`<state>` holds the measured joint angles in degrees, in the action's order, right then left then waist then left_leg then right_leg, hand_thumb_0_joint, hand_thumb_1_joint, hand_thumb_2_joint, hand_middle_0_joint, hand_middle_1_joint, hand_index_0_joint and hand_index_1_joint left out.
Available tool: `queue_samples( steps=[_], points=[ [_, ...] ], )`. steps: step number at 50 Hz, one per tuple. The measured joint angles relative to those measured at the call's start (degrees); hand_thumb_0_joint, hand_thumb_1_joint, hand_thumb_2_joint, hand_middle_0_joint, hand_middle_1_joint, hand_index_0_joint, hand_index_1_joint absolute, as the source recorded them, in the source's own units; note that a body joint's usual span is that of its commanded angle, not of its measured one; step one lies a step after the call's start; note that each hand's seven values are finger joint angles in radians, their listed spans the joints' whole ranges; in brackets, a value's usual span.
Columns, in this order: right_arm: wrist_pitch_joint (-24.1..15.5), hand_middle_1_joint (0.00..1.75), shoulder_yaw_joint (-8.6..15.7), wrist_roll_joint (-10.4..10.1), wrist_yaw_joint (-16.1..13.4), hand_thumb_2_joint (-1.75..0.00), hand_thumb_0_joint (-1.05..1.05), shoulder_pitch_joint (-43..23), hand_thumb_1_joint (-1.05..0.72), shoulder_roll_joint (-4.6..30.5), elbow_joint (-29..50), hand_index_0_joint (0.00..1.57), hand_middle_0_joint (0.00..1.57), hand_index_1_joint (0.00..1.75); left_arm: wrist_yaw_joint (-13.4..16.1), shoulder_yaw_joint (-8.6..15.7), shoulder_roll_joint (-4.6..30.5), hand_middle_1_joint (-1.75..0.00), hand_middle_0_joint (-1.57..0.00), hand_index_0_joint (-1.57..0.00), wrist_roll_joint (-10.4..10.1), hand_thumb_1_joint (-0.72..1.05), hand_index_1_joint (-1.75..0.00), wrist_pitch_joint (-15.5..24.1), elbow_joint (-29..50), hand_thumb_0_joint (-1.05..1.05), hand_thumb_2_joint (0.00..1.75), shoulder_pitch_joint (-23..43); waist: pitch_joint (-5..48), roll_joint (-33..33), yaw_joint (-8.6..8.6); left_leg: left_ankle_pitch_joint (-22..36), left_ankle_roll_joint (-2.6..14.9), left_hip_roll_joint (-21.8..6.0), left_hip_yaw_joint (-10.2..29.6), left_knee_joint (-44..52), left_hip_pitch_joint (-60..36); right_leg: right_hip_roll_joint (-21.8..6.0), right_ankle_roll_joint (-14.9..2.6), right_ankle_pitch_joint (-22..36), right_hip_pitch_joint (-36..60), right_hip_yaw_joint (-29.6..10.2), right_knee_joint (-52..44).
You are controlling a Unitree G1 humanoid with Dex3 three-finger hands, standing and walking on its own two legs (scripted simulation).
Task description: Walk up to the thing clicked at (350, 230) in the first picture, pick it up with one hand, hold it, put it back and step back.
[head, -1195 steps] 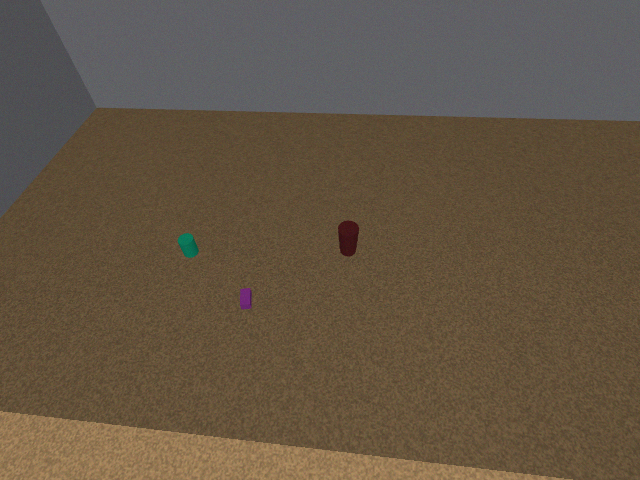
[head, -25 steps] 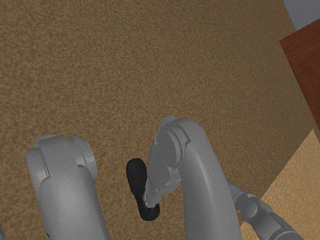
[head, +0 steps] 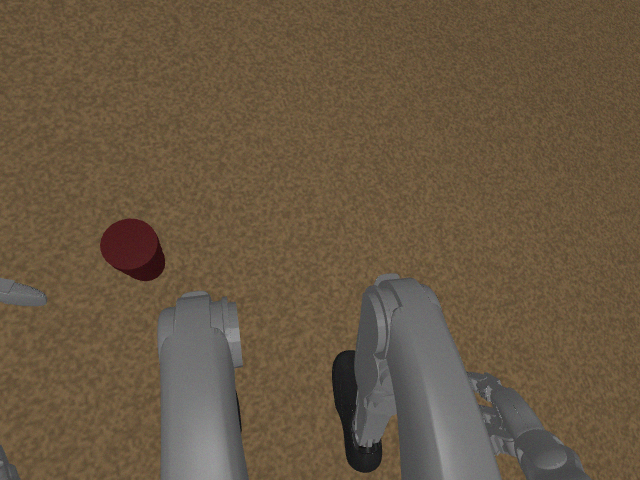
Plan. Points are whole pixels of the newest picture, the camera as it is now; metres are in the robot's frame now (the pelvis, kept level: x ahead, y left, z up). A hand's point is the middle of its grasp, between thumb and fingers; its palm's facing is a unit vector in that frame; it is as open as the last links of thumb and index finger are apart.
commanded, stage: home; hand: left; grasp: from the side
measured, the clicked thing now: (138, 254) +0.42 +0.27 -0.29
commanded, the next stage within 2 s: none
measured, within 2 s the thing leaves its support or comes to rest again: neither
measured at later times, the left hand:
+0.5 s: hand out of the picture +0.28 +0.29 +0.12, palm faces +0.25 -0.86 -0.44, open 17.1 cm
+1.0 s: hand out of the picture +0.24 +0.22 +0.30, palm faces +0.23 -0.92 -0.32, open 17.4 cm
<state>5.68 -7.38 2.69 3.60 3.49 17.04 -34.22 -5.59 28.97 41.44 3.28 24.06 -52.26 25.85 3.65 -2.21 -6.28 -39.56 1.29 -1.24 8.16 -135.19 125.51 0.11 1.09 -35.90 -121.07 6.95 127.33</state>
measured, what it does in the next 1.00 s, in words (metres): rises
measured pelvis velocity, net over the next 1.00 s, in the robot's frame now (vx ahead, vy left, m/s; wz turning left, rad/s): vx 0.09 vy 0.01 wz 0.14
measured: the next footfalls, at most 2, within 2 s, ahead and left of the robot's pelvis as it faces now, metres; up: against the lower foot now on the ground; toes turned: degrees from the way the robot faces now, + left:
none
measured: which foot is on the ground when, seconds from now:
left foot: down 0.00-1.00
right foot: down 0.00-1.00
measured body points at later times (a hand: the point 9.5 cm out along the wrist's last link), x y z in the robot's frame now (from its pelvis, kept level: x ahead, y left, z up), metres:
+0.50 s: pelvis +0.04 -0.01 +0.22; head +0.19 +0.03 +0.64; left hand +0.26 +0.34 +0.14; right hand +0.26 -0.24 +0.12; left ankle +0.08 +0.12 -0.32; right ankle +0.12 -0.12 -0.32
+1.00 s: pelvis +0.09 +0.01 +0.36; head +0.11 +0.02 +0.81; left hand +0.23 +0.26 +0.33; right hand +0.27 -0.21 +0.28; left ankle +0.08 +0.12 -0.32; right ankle +0.12 -0.12 -0.32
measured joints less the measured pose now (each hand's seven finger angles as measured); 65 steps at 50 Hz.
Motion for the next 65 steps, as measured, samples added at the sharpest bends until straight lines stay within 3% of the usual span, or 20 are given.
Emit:
queue_samples(
  steps=[5, 11, 17, 24, 32, 43, 49, 65],
  points=[
    [1.5, 0.3, 4.1, -2.5, -1.3, -0.9, 0.0, 1.9, -0.91, -0.2, -0.6, 0.2, 0.21, 0.31, 2.5, -3.3, -3.3, -0.06, -0.06, -0.06, -0.4, -0.55, -0.06, -9.1, 8.1, -0.02, 0.07, -6.6, 2.7, 2.6, 2.84, 0.1, 0.0, -0.3, -2.7, 6.2, -3.4, -0.2, 0.26, -0.4, 1.9, -2.4, -4.2],
    [1.6, 0.3, 6.4, -4.7, -3.5, -0.9, 0.01, 1.8, -0.9, -1.3, 1.3, 0.2, 0.21, 0.31, 5.5, -9.5, -10.9, -0.06, -0.06, -0.06, -0.8, -0.52, -0.07, -18.0, 20.7, -0.01, 0.08, -14.9, 3.6, 3.2, 4.68, 1.0, -0.63, -0.5, -4.3, 16.1, -11.5, -0.2, -0.39, 0.1, 8.7, -3.6, -12.5],
    [-0.3, 0.3, 6.6, -5.9, -6.7, -0.9, 0.01, 1.1, -0.9, -2.6, 3.3, 0.2, 0.21, 0.3, 8.9, -13.6, -16.4, -0.07, -0.07, -0.06, -1.1, -0.49, -0.07, -23.5, 27.7, -0.01, 0.09, -21.3, 4.4, 2.3, 4.36, 2.0, -1.4, -0.6, -4.9, 27.9, -23.6, -0.2, -1.13, 0.7, 20.3, -3.8, -23.3],
    [-3.3, 0.3, 6.6, -5.7, -9.7, -0.9, 0.01, 2.3, -0.9, -2.9, 4.1, 0.2, 0.21, 0.3, 12.6, -16.4, -19.1, -0.07, -0.07, -0.06, -2.0, -0.48, -0.07, -27.9, 29.2, -0.01, 0.1, -26.2, 6.2, 2.1, 4.01, 3.1, -1.84, -0.7, -4.9, 40.5, -39.0, -0.1, -1.55, 1.4, 35.8, -3.5, -35.8],
    [-5.7, 0.3, 6.4, -5.5, -11.4, -0.9, 0.01, 6.1, -0.9, -3.0, 4.4, 0.2, 0.2, 0.3, 14.9, -21.7, -23.1, -0.06, -0.06, -0.06, -3.0, -0.48, -0.07, -33.0, 33.1, -0.01, 0.09, -32.9, 6.3, 2.9, 3.84, 5.4, -1.65, -0.9, -5.2, 54.4, -56.5, 0.2, -1.19, 3.9, 53.7, -3.5, -50.2],
    [-7.4, 0.3, 5.3, -5.3, -14.0, -0.9, 0.01, 12.6, -0.9, -4.8, 5.7, 0.2, 0.2, 0.31, 16.7, -27.6, -26.9, -0.06, -0.06, -0.06, -4.2, -0.5, -0.06, -39.3, 45.1, -0.01, 0.08, -45.2, 5.5, 4.0, 3.58, 9.2, -1.14, -0.8, -6.2, 70.9, -77.6, 0.3, -0.51, 8.2, 75.1, -4.1, -67.4],
    [-8.7, 0.3, 5.0, -4.9, -14.7, -0.9, 0.01, 13.9, -0.9, -5.5, 6.6, 0.2, 0.21, 0.31, 16.4, -30.2, -28.2, -0.06, -0.06, -0.05, -4.4, -0.51, -0.06, -40.7, 52.9, -0.01, 0.07, -51.5, 5.6, 5.2, 3.98, 10.2, -0.85, -0.7, -6.7, 75.8, -84.7, 0.1, -0.2, 9.3, 82.1, -4.5, -72.4],
    [-11.8, 0.3, 4.7, -3.8, -14.4, -0.9, 0.01, 11.9, -0.9, -5.1, 7.2, 0.2, 0.21, 0.3, 14.2, -29.9, -28.9, -0.06, -0.05, -0.05, -4.0, -0.54, -0.06, -40.4, 52.7, -0.01, 0.06, -52.5, 2.6, 4.2, 5.2, 11.9, -1.51, -0.4, -6.0, 79.2, -89.3, -0.1, -0.81, 10.2, 86.7, -3.8, -75.1]
  ],
)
